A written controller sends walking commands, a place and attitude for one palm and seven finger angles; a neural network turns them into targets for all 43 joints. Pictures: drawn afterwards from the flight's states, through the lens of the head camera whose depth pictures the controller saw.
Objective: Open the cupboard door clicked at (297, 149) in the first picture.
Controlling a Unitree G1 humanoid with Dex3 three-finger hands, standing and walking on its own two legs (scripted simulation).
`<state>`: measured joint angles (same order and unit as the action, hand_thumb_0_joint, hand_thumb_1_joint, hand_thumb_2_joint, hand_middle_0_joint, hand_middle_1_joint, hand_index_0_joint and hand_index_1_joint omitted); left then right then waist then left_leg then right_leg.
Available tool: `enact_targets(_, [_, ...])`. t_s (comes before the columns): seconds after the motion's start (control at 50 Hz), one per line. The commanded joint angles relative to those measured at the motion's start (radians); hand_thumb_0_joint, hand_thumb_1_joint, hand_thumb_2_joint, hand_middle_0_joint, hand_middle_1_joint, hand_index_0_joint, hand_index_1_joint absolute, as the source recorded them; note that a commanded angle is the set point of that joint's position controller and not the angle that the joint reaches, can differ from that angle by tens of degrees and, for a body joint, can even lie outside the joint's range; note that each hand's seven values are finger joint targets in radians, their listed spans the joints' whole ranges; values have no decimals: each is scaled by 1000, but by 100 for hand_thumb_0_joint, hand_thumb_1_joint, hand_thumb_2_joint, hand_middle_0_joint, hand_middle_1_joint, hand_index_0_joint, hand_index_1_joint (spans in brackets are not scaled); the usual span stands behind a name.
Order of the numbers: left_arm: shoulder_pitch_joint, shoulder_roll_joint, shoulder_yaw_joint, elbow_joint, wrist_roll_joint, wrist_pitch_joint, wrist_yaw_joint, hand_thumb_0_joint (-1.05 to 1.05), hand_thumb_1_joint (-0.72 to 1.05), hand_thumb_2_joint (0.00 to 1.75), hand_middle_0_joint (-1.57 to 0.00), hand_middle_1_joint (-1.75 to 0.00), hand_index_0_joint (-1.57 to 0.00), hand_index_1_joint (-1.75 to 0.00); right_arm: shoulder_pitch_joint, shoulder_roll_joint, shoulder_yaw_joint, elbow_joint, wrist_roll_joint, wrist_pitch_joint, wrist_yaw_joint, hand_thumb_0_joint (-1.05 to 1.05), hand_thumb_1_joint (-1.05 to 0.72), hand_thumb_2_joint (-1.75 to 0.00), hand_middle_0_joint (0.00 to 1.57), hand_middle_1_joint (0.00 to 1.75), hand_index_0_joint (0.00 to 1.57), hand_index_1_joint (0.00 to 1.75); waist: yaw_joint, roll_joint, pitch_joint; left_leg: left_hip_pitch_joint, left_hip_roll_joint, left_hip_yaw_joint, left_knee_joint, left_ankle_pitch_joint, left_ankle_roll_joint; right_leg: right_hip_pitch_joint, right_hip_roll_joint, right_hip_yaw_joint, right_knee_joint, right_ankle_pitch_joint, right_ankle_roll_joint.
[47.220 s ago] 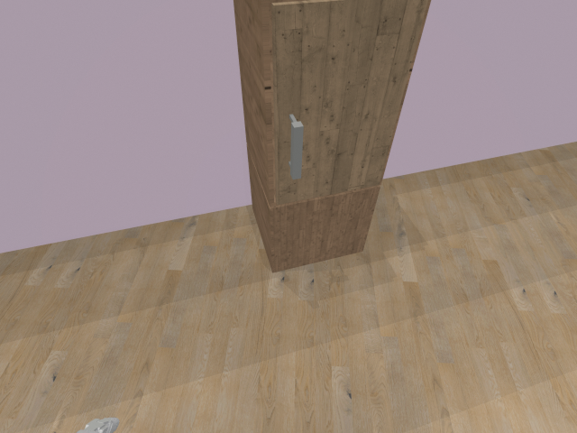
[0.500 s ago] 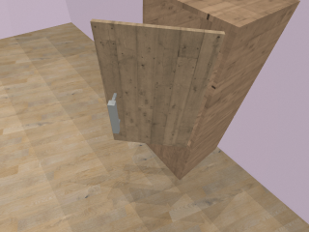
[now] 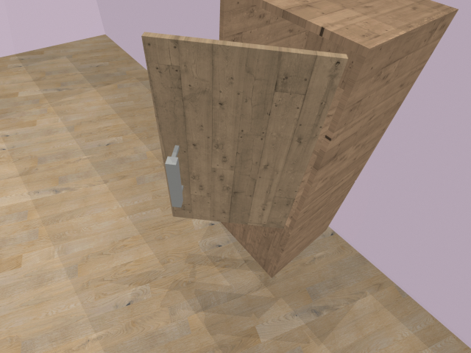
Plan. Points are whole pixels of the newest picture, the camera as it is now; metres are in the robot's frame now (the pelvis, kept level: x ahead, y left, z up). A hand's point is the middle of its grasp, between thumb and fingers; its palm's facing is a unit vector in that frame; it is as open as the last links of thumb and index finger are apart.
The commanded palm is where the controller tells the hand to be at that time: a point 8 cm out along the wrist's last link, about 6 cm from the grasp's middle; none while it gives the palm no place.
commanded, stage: look again from close up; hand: left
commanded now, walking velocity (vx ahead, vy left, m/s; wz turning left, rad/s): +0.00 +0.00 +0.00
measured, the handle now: (176, 177) +0.54 +0.18 -0.10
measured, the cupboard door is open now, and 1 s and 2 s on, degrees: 45 45 45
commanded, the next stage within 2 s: raise the hand with hooked fingers in 1.82 s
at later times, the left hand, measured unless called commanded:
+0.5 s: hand out of the picture +0.06 +0.23 -0.17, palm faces -0.01 -0.96 -0.29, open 7.4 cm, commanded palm none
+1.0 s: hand out of the picture +0.06 +0.23 -0.16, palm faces -0.01 -0.95 -0.30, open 7.4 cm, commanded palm none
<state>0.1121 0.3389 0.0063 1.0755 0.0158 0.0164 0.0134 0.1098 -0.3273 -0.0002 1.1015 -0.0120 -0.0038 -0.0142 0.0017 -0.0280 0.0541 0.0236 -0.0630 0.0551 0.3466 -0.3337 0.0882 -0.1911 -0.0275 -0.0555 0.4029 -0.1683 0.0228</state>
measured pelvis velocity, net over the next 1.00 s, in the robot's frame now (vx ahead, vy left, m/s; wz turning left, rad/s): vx -0.01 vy -0.01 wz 0.00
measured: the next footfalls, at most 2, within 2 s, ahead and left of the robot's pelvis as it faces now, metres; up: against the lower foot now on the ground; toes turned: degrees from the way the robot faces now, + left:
none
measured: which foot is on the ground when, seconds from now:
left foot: down 0.00-1.00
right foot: down 0.00-1.00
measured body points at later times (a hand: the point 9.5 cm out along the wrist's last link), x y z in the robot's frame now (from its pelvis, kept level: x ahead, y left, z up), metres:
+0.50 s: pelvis -0.01 +0.00 +0.00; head -0.01 +0.02 +0.45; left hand +0.06 +0.28 -0.15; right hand +0.06 -0.30 -0.12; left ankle -0.09 +0.05 -0.74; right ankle +0.03 -0.14 -0.74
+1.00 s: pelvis -0.01 -0.01 +0.00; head -0.01 +0.01 +0.45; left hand +0.06 +0.28 -0.14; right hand +0.06 -0.31 -0.12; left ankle -0.09 +0.05 -0.74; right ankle +0.03 -0.14 -0.74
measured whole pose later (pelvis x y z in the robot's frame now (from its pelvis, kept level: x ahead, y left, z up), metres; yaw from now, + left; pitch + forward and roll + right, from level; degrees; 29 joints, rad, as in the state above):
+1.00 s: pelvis -0.01 -0.01 +0.00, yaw +0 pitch -3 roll -1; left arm 0.14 0.34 0.00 1.11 0.01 0.00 0.01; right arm 0.13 -0.33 0.00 1.14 -0.01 -0.01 -0.01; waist 0.00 -0.03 0.04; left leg 0.04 -0.05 0.05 0.30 -0.29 0.07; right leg -0.17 -0.02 -0.06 0.35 -0.13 0.01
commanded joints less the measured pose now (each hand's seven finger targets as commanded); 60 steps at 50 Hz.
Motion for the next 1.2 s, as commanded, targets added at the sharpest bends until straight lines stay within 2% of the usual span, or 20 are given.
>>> enact_targets(0.0, [-31,165,28,-60,-4,-25,10,0,90,90,-20,-30,-20,-30,-39,-225,-47,-53,-2,-20,-15,0,-90,-90,20,30,20,30,0,48,-92,-86,201,-118,-64,535,-76,124,-95,91,19,310,-66])
enact_targets(0.1, [-23,164,28,-53,-5,-26,11,0,90,90,-20,-30,-20,-30,-28,-223,-49,-44,0,-20,-16,0,-90,-90,20,30,20,30,-2,42,-96,-73,201,-117,-63,547,-77,128,-99,91,16,323,-67])
enact_targets(0.38, [-12,159,25,-36,-3,-27,9,0,90,90,-20,-30,-20,-30,-23,-214,-45,-21,-1,-23,-13,0,-90,-90,20,30,20,30,3,47,-44,-112,200,-122,-106,383,-66,109,-101,109,-26,236,-60])
enact_targets(0.46, [-9,163,26,-33,-3,-31,9,0,90,90,-20,-30,-20,-30,-21,-214,-45,-21,0,-25,-12,0,-90,-90,20,30,20,30,0,31,-55,-102,200,-124,-105,385,-63,113,-103,113,-31,254,-61])
enact_targets(0.54, [-8,167,26,-30,-4,-36,9,0,90,90,-20,-30,-20,-30,-21,-217,-45,-18,-1,-27,-12,0,-90,-90,20,30,20,30,-2,33,-67,-97,200,-124,-102,394,-64,121,-111,118,-35,279,-64])
enact_targets(0.62, [-13,166,25,-29,-4,-33,8,0,90,90,-20,-30,-20,-30,-19,-217,-44,-17,-1,-26,-12,0,-90,-90,20,30,20,30,-2,42,-45,-111,202,-125,-112,384,-67,111,-106,116,-37,255,-62])
enact_targets(0.76, [-9,173,26,-28,-3,-38,9,0,90,90,-20,-30,-20,-30,-18,-216,-44,-16,0,-28,-11,0,-90,-90,20,30,20,30,-3,32,-65,-100,201,-125,-107,391,-63,123,-113,119,-43,284,-65])
enact_targets(0.9, [-12,176,24,-25,-5,-38,8,0,90,90,-20,-30,-20,-30,-20,-224,-43,-13,-2,-28,-10,0,-90,-90,20,30,20,30,-2,43,-59,-102,202,-125,-116,373,-64,119,-115,119,-54,267,-63])
enact_targets(0.94, [-15,177,24,-23,-4,-38,6,0,90,90,-20,-30,-20,-30,-24,-225,-41,-12,-1,-27,-9,0,-90,-90,20,30,20,30,-2,32,-45,-112,203,-129,-126,331,-63,113,-114,123,-65,235,-60])
enact_targets(1.04, [-18,181,24,-21,-4,-39,6,0,90,90,-20,-30,-20,-30,-23,-226,-40,-12,-1,-29,-8,0,-90,-90,20,30,20,30,-1,29,-45,-117,202,-134,-131,317,-61,117,-117,126,-72,228,-60])
enact_targets(1.18, [-17,181,25,-23,-4,-40,7,0,90,90,-20,-30,-20,-30,-17,-228,-41,-11,-2,-30,-8,0,-90,-90,20,30,20,30,-2,37,-54,-108,202,-130,-128,344,-61,120,-116,123,-72,246,-60])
